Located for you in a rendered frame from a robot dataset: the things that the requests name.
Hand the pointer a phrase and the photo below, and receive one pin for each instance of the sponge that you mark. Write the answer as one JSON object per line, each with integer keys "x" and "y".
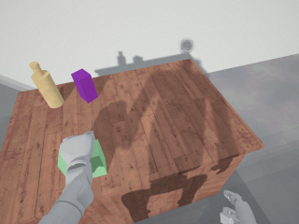
{"x": 98, "y": 161}

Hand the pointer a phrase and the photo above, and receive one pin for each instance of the right robot hand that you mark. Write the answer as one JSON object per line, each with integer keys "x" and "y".
{"x": 241, "y": 213}

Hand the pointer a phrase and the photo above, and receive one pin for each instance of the left robot hand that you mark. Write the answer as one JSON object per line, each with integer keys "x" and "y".
{"x": 78, "y": 147}

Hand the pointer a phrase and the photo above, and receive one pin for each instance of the table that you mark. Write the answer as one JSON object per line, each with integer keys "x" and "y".
{"x": 168, "y": 136}

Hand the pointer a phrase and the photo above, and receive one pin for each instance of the left robot forearm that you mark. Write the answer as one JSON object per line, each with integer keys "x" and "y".
{"x": 76, "y": 196}

